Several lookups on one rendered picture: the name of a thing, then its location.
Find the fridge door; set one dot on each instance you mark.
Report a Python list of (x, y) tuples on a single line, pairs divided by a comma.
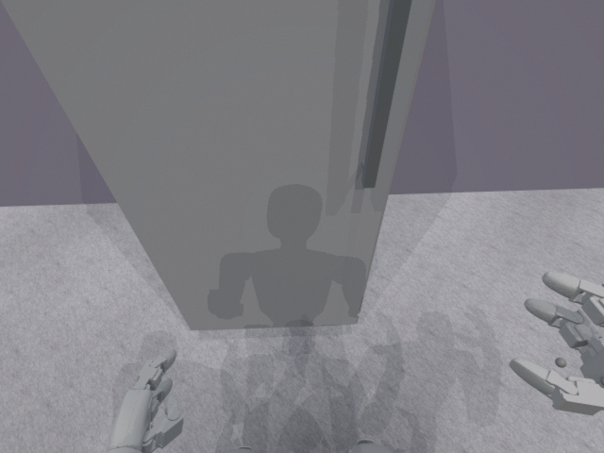
[(231, 134)]

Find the robot left hand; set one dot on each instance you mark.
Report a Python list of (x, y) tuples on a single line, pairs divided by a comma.
[(140, 405)]

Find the handle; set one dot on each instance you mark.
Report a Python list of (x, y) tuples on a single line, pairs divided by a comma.
[(395, 30)]

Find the robot right hand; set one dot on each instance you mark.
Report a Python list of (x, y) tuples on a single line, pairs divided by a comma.
[(583, 395)]

